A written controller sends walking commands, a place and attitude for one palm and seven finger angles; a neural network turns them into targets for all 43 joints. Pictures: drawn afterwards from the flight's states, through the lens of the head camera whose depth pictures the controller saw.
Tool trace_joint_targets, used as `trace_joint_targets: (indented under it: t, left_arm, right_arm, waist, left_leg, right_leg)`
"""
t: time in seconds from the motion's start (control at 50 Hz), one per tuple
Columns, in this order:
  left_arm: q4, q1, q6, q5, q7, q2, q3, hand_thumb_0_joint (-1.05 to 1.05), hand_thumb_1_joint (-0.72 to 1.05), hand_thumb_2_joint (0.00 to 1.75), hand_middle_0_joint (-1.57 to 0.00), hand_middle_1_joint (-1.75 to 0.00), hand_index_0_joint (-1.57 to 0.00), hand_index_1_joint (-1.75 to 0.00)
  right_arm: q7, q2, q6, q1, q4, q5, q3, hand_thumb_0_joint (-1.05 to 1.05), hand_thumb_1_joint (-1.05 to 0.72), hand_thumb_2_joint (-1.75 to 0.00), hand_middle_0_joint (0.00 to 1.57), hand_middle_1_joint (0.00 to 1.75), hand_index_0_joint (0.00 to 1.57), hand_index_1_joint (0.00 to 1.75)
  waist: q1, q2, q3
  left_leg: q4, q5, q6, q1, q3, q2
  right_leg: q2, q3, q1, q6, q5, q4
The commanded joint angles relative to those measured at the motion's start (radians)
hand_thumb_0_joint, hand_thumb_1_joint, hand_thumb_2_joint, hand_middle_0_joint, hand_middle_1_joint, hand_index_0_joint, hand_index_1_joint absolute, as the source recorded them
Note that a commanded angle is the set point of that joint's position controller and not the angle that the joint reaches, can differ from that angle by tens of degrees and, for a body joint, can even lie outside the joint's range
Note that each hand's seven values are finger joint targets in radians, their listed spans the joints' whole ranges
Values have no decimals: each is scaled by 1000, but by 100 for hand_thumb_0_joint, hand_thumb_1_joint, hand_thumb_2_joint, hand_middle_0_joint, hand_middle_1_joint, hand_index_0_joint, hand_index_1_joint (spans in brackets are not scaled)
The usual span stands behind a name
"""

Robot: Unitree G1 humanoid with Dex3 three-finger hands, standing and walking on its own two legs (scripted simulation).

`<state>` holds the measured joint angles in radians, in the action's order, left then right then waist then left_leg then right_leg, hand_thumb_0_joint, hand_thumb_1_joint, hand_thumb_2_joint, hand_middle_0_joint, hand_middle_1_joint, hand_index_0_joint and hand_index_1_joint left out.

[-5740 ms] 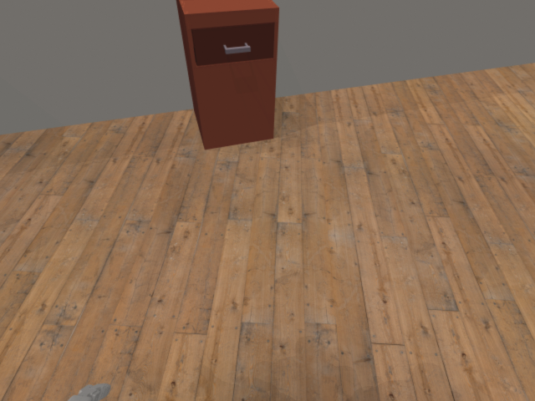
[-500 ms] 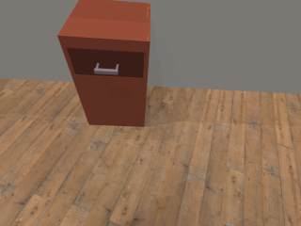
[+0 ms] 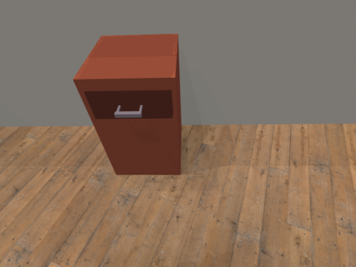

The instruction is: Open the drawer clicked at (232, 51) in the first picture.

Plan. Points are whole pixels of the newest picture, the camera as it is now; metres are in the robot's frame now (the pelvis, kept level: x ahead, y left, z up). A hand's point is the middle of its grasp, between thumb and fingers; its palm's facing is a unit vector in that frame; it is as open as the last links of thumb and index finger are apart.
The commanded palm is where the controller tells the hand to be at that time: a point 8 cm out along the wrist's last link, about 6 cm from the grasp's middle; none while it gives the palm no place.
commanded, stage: take the last steps up to it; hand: left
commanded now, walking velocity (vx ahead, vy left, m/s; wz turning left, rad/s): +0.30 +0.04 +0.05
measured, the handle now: (129, 111) +0.79 +0.27 -0.17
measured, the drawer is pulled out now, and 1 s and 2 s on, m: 0.00 0.00 0.00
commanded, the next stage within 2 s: come to a stop and stand still in 0.60 s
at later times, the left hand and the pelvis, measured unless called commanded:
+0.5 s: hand out of the picture +0.07 +0.23 -0.18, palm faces +0.12 -0.99 -0.12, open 7.4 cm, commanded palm none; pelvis +0.16 +0.08 +0.00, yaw +0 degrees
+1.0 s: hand (117, 197) +0.36 +0.23 -0.17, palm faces +0.00 -0.98 -0.21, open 7.3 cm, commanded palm none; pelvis +0.27 +0.06 +0.00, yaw +1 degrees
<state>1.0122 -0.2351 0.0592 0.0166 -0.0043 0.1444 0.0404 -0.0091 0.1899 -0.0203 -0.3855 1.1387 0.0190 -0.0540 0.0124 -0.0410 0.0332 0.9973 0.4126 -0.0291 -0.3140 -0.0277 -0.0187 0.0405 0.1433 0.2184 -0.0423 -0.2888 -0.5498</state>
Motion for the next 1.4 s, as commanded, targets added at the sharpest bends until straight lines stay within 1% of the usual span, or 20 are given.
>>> trace_joint_targets:
  t: [0.0,0.08,0.28,0.34,0.38,0.4,0.46,0.58,0.68,0.8,0.86,0.9,0.92,0.94,1.02,1.22,1.26,1.28,1.3,1.38]
  left_arm:
    - [6,-107,7,1,-15,114,15,0,90,90,-20,-30,-20,-30]
    - [32,-155,20,2,-14,113,12,0,90,90,-20,-30,-20,-30]
    - [101,-247,17,14,-18,145,22,0,90,90,-20,-30,-20,-30]
    - [102,-218,5,6,-17,130,23,0,90,90,-20,-30,-20,-30]
    - [60,-237,4,-6,-6,48,5,0,90,90,-20,-30,-20,-30]
    - [43,-191,0,-1,-11,68,12,0,90,90,-20,-30,-20,-30]
    - [64,-118,-12,5,1,51,19,0,90,90,-20,-30,-20,-30]
    - [68,-163,-52,11,-1,28,24,0,90,90,-20,-30,-20,-30]
    - [10,-29,-63,10,4,54,22,0,90,90,-20,-30,-20,-30]
    - [-4,17,-70,0,-21,46,0,0,90,90,-20,-30,-20,-30]
    - [5,-39,-60,4,-29,105,10,0,90,90,-20,-30,-20,-30]
    - [16,-88,-49,3,-38,197,28,0,90,90,-20,-30,-20,-30]
    - [21,-116,-46,0,-41,213,30,0,90,90,-20,-30,-20,-30]
    - [16,-102,-46,-1,-49,206,35,0,90,90,-20,-30,-20,-30]
    - [-46,26,-64,5,-58,178,49,0,90,90,-20,-30,-20,-30]
    - [-65,68,-88,19,-35,207,56,0,90,90,-20,-30,-20,-30]
    - [-61,63,-95,2,-29,154,36,0,90,90,-20,-30,-20,-30]
    - [-66,44,-97,-8,-22,99,23,0,90,90,-20,-30,-20,-30]
    - [-67,67,-96,-6,-19,90,19,0,90,90,-20,-30,-20,-30]
    - [-3,-21,-96,12,2,111,30,0,90,90,-20,-30,-20,-30]
  right_arm:
    - [-5,29,30,52,-86,8,-13,0,-90,-90,20,30,20,30]
    - [-12,13,20,65,-94,7,-15,0,-90,-90,20,30,20,30]
    - [-27,2,57,270,-178,0,-1,0,-90,-90,20,30,20,30]
    - [-8,66,76,58,-112,7,-14,0,-90,-90,20,30,20,30]
    - [18,235,80,-170,-58,8,-52,0,-90,-90,20,30,20,30]
    - [26,228,67,-149,-61,2,-45,0,-90,-90,20,30,20,30]
    - [34,89,84,51,-108,1,-9,0,-90,-90,20,30,20,30]
    - [42,42,105,51,-107,-4,5,0,-90,-90,20,30,20,30]
    - [43,56,95,13,-91,1,5,0,-90,-90,20,30,20,30]
    - [57,63,61,12,-61,6,13,0,-90,-90,20,30,20,30]
    - [58,49,44,-6,-48,-8,7,0,-90,-90,20,30,20,30]
    - [52,14,27,-61,-55,-21,-3,0,-90,-90,20,30,20,30]
    - [52,2,14,-48,-61,-23,-7,0,-90,-90,20,30,20,30]
    - [54,10,0,-15,-71,-26,-10,0,-90,-90,20,30,20,30]
    - [44,13,-29,39,-86,-17,-23,0,-90,-90,20,30,20,30]
    - [20,13,-8,5,-122,-8,-7,0,-90,-90,20,30,20,30]
    - [24,53,8,-39,-104,-1,-3,0,-90,-90,20,30,20,30]
    - [26,114,16,-4,-124,12,-13,0,-90,-90,20,30,20,30]
    - [30,156,13,90,-164,16,-13,0,-90,-90,20,30,20,30]
    - [45,121,27,178,-178,13,11,0,-90,-90,20,30,20,30]
  waist:
    - [-14,135,123]
    - [-9,138,112]
    - [-60,180,89]
    - [43,72,-24]
    - [102,-307,-198]
    - [94,-196,-155]
    - [23,-30,12]
    - [-38,-42,1]
    - [-22,-41,53]
    - [-11,-66,31]
    - [-38,-5,13]
    - [-20,144,-85]
    - [-35,179,-133]
    - [-43,259,-166]
    - [-22,124,-133]
    - [0,243,-95]
    - [22,75,-66]
    - [15,-171,-14]
    - [2,-240,85]
    - [-42,-143,139]
  left_leg:
    - [118,-169,29,-250,27,-96]
    - [38,-247,57,-266,-9,-103]
    - [-351,-176,28,-159,-83,-71]
    - [-523,-231,2,216,-98,-26]
    - [-674,-399,-142,551,400,-405]
    - [-698,-383,-178,501,385,-431]
    - [-750,-451,-133,210,187,-332]
    - [-787,-662,-104,180,22,-252]
    - [-790,-650,-142,219,26,-257]
    - [-643,-942,-104,232,-4,-246]
    - [-516,-767,-31,183,-25,-185]
    - [-327,-191,40,6,-83,-40]
    - [-157,168,54,-13,-78,8]
    - [-15,250,49,-21,-14,5]
    - [167,135,63,-92,67,2]
    - [-429,-57,47,157,-31,29]
    - [-657,-46,30,253,61,-34]
    - [-821,164,-20,136,303,-199]
    - [-932,292,-75,-55,420,-310]
    - [-911,154,-75,-69,261,-226]
  right_leg:
    - [275,-264,9,-46,-112,433]
    - [239,-167,-20,-57,23,443]
    - [267,-129,-147,-84,271,314]
    - [183,-45,-41,-35,350,0]
    - [-19,13,326,40,-307,-529]
    - [18,-81,375,16,-309,-642]
    - [99,-123,346,31,-95,-682]
    - [81,-118,307,66,52,-574]
    - [84,-114,352,70,70,-418]
    - [27,-68,137,54,44,-100]
    - [51,-96,-15,47,364,106]
    - [295,-309,-202,-92,1102,17]
    - [378,-329,-224,-183,1252,69]
    - [379,-349,-208,-217,1219,97]
    - [318,-281,-92,-179,861,149]
    - [181,-269,99,-68,-48,264]
    - [96,-216,225,7,-229,144]
    - [6,-139,258,48,-197,-10]
    - [-18,-115,229,54,-131,-123]
    - [-26,-173,232,53,-44,-378]
